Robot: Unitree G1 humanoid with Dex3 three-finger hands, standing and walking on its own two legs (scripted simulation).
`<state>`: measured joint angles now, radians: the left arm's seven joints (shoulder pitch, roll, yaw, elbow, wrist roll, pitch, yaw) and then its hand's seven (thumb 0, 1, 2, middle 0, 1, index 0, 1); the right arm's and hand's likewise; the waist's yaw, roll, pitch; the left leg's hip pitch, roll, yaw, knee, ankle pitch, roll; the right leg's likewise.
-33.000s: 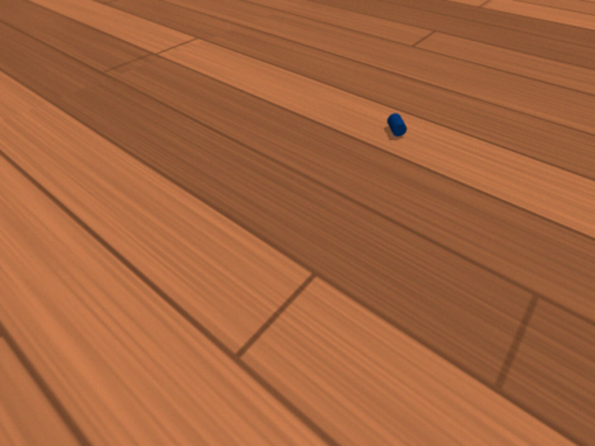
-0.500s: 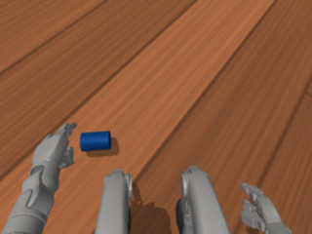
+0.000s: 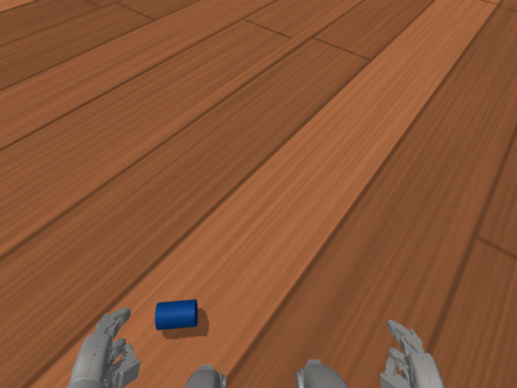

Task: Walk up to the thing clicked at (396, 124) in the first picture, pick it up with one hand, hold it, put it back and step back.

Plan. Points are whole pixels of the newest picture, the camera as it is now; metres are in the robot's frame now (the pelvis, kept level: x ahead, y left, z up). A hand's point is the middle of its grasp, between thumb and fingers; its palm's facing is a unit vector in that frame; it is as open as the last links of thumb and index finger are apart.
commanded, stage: home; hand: left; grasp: from above
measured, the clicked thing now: (177, 314) +0.45 +0.25 -0.62
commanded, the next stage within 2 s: none
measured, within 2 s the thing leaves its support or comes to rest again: neither
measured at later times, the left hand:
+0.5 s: hand (123, 370) +0.19 +0.18 +0.01, palm faces +0.07 -0.98 -0.19, open 7.4 cm
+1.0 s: hand (124, 367) +0.19 +0.18 +0.01, palm faces +0.05 -0.98 -0.20, open 7.4 cm
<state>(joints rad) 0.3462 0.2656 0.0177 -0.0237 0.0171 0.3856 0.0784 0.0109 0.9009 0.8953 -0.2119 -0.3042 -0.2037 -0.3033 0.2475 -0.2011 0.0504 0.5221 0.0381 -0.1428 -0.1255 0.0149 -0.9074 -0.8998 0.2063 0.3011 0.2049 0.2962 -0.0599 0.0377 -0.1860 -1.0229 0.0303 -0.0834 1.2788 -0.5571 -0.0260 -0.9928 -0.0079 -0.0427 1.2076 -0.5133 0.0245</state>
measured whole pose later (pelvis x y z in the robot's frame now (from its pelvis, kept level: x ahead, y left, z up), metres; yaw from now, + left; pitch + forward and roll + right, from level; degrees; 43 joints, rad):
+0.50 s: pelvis +0.03 +0.00 +0.05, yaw +1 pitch +10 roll -3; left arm 0.50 0.22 0.03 -0.14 -0.05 0.47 0.01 0.01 0.91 0.90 -0.21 -0.30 -0.20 -0.30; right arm 0.28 -0.22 0.04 0.51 0.01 -0.25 -0.19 0.02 -0.91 -0.90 0.21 0.30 0.20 0.30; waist -0.03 0.04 -0.18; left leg -0.70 0.03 -0.08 1.03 -0.51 -0.02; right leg -0.66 -0.01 -0.05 0.95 -0.47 0.02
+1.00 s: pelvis +0.03 +0.00 +0.05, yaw +1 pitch +10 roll -3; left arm 0.50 0.23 0.03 -0.13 -0.05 0.45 0.02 0.01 0.91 0.90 -0.20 -0.30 -0.20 -0.30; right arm 0.30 -0.22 0.03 0.55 0.00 -0.24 -0.19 0.02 -0.91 -0.90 0.21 0.30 0.21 0.30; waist -0.04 0.05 -0.17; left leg -0.68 0.04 -0.07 1.02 -0.51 -0.02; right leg -0.65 -0.01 -0.04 0.95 -0.46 0.02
